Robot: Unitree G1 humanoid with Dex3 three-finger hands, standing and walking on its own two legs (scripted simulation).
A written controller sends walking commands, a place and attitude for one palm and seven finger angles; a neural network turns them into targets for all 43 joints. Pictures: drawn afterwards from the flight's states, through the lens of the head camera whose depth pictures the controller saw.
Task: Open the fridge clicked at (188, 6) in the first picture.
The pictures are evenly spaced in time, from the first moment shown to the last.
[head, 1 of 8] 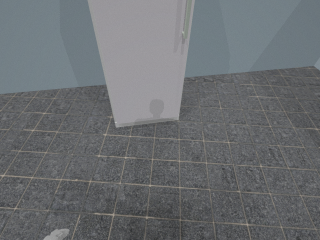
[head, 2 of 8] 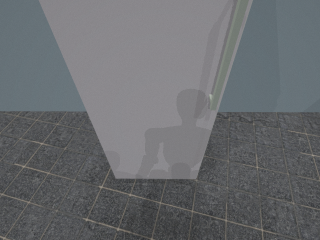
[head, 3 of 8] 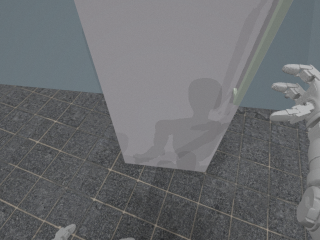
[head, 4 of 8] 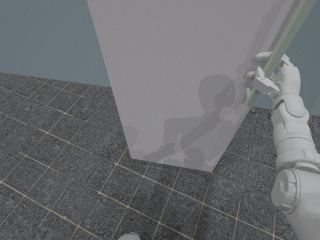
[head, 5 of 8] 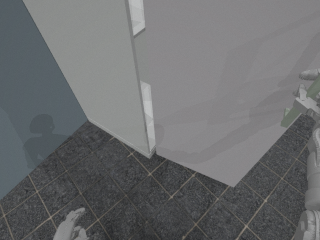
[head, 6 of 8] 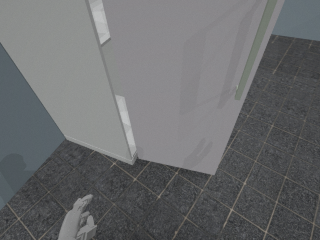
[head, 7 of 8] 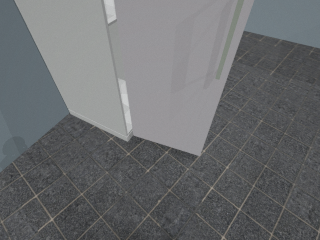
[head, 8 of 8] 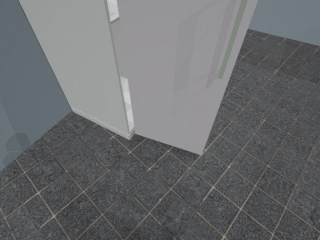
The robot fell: no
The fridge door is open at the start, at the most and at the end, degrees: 0 88 81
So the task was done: yes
